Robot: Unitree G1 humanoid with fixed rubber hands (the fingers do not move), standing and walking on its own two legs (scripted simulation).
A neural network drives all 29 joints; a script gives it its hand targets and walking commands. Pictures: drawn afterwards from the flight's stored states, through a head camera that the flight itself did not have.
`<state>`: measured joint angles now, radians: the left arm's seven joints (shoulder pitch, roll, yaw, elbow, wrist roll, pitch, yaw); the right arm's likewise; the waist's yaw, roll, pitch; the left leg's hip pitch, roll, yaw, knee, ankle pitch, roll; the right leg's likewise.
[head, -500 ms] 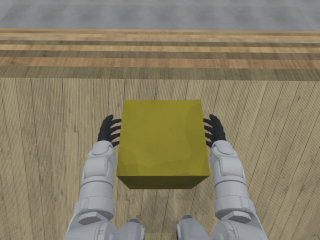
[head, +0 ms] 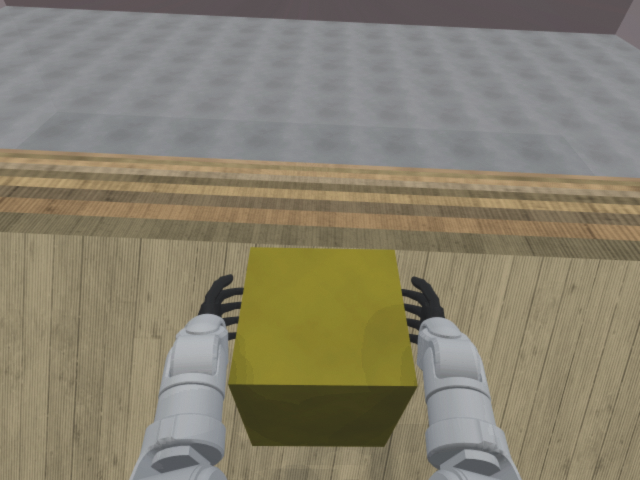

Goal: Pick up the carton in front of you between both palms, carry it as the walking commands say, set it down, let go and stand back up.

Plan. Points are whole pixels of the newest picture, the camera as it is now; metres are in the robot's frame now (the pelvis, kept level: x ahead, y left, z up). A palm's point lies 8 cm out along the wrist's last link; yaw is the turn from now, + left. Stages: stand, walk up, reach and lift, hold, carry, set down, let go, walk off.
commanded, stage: reach and lift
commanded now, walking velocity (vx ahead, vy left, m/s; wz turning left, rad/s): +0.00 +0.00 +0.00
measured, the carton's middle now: (320, 351) +0.31 +0.00 -0.05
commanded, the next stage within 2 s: hold in 0.80 s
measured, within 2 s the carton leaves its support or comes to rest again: neither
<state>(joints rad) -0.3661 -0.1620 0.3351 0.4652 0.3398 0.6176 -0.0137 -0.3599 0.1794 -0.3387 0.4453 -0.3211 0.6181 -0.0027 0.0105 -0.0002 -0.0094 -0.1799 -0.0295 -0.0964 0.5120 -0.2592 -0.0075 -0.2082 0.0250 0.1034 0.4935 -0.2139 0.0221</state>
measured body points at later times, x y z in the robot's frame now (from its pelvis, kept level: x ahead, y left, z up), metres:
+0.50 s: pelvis +0.01 -0.01 +0.01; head -0.02 -0.01 +0.45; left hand +0.32 +0.14 +0.03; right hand +0.32 -0.16 +0.03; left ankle +0.02 +0.13 -0.74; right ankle +0.04 -0.13 -0.74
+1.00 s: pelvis +0.01 +0.00 +0.01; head -0.03 +0.00 +0.46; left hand +0.31 +0.15 +0.05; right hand +0.31 -0.15 +0.05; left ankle +0.02 +0.13 -0.74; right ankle +0.04 -0.13 -0.74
